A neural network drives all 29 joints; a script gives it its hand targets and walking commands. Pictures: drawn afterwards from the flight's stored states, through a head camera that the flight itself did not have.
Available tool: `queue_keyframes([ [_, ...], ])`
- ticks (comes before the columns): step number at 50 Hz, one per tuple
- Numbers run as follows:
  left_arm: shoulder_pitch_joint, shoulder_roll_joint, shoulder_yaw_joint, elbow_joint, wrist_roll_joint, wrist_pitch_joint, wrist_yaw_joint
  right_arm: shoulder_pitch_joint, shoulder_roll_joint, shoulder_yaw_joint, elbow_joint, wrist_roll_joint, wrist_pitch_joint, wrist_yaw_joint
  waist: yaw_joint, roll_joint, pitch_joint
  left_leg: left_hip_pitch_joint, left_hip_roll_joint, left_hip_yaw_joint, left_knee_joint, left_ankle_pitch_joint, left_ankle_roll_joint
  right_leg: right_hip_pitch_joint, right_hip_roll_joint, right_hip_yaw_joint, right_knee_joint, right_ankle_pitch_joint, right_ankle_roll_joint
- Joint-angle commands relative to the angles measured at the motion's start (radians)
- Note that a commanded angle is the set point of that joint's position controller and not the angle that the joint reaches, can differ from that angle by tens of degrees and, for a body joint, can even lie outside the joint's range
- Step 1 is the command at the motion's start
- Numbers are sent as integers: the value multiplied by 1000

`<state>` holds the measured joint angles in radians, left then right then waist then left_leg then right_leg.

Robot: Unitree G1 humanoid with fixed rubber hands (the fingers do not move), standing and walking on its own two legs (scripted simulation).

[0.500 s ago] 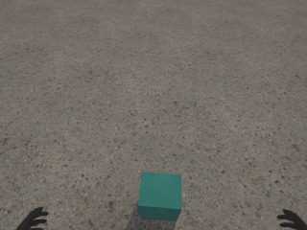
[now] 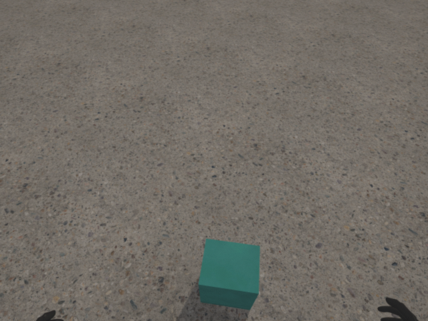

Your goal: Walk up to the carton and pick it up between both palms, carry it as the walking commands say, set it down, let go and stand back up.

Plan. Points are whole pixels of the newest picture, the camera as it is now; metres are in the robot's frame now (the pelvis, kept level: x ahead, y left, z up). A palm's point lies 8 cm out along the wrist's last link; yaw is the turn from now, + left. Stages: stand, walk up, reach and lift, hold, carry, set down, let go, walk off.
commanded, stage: walk up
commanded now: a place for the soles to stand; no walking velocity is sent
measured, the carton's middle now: (228, 275) +0.41 -0.04 -0.64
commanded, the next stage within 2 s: reach and lift in 0.44 s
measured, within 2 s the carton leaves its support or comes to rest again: neither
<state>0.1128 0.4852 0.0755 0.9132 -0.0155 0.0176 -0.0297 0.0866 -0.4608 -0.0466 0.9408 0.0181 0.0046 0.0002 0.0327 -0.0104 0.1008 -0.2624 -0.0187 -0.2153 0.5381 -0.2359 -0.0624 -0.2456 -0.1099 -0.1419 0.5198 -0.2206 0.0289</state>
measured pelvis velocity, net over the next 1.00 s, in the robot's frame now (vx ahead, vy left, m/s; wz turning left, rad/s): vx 0.01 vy -0.01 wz -0.15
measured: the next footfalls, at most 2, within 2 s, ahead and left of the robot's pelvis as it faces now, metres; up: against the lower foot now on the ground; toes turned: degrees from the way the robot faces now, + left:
none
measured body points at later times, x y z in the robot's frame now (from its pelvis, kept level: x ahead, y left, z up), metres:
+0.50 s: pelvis +0.01 +0.00 +0.00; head +0.05 +0.00 +0.45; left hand +0.16 +0.33 -0.09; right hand +0.16 -0.34 -0.08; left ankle +0.05 +0.16 -0.73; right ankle +0.04 -0.15 -0.73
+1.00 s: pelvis +0.01 -0.01 -0.04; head +0.15 -0.02 +0.39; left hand +0.26 +0.27 -0.14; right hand +0.26 -0.31 -0.13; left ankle +0.05 +0.16 -0.73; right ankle +0.04 -0.15 -0.73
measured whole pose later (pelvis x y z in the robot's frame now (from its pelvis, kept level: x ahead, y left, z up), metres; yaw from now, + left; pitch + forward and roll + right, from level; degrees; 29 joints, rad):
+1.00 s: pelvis +0.01 -0.01 -0.04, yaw -8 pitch +13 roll +0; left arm -0.06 0.30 0.22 0.60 -0.02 0.11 -0.05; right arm -0.17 -0.33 -0.13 0.64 -0.04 0.15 0.03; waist 0.07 -0.01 0.07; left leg -0.68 0.04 -0.10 0.86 -0.41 -0.09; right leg -0.74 -0.04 0.00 0.85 -0.34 0.03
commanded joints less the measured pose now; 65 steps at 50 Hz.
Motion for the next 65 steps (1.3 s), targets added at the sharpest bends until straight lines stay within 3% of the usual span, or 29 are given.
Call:
queue_keyframes([
  [1,-34,178,38,-39,3,-11,4,-37,-205,-39,-44,0,-13,-8,-3,32,-106,-109,68,-62,-137,42,88,156,-65,144,-120,-141,-82],
  [6,-55,182,39,-27,3,-11,4,-24,-198,-37,-29,-2,-12,-10,-11,5,-106,-71,59,-19,-104,120,78,145,-81,132,-137,-111,-88],
  [22,-75,164,40,-7,1,-4,7,-29,-195,-38,-17,-7,-9,-15,-6,13,-119,-72,62,-24,-109,168,78,179,-73,119,-111,-34,-87],
  [23,-249,19,83,-436,44,17,-7,-158,-8,-143,-406,-85,26,27,-111,85,-28,-250,-45,259,-124,-50,21,58,189,34,-35,16,15],
  [24,-258,54,148,-393,44,41,-19,-102,-75,-166,-347,-97,78,48,-83,115,13,-367,-32,300,-186,-195,39,216,214,22,7,-22,27],
  [25,-209,79,187,-416,66,79,-32,-32,-70,-186,-349,-117,121,62,-43,121,31,-436,-29,300,-207,-265,58,285,201,31,3,-52,28],
  [27,-120,71,223,-406,94,108,-53,18,-66,-217,-378,-163,159,69,-10,119,30,-464,-4,292,-214,-288,74,359,188,53,26,-54,27],
  [28,-73,61,228,-381,96,123,-56,11,-72,-215,-411,-175,177,64,8,87,1,-429,-6,287,-213,-281,72,392,178,63,18,-67,23],
  [32,-54,28,218,-335,43,124,-61,-94,-92,-169,-551,-138,189,52,27,-2,-128,-322,-34,283,-125,-128,64,397,174,86,26,15,21],
  [37,-78,27,244,-323,41,100,-49,-147,-17,-110,-525,-80,168,50,82,-39,-216,-301,-50,292,49,79,10,184,159,98,99,90,11],
  [39,-92,17,238,-317,32,94,-44,-170,-7,-111,-500,-72,157,46,83,-35,-251,-325,-52,295,104,135,-3,111,157,101,142,136,12],
  [44,-145,-4,213,-357,8,78,-28,-202,-4,-124,-416,-67,137,29,48,-14,-349,-418,-49,295,192,203,-17,9,160,108,238,245,21],
  [52,-281,-58,167,-424,-25,76,-8,-355,-18,-138,-335,-43,128,24,3,22,-496,-531,-45,286,258,153,-17,-165,165,112,325,201,16],
  [57,-413,-89,159,-408,-38,83,2,-507,-9,-147,-330,-34,125,33,10,29,-574,-601,-42,282,295,96,-16,-283,168,102,373,143,5],
  [65,-596,-136,184,-353,-30,107,25,-726,-2,-162,-315,-43,137,44,35,-9,-688,-680,-46,304,333,26,-24,-417,175,84,419,57,3],
])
